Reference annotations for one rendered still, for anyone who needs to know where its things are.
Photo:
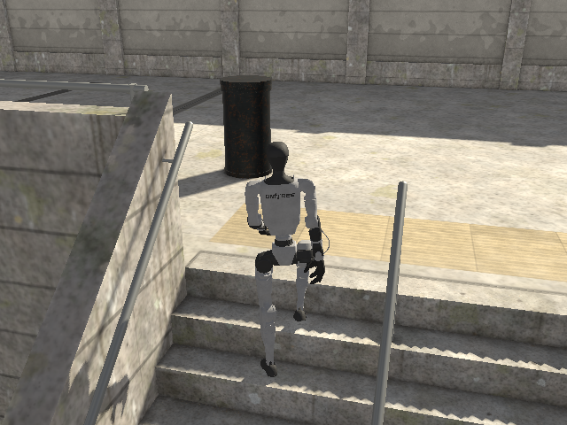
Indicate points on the stairs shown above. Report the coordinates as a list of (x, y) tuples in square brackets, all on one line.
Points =
[(451, 363)]

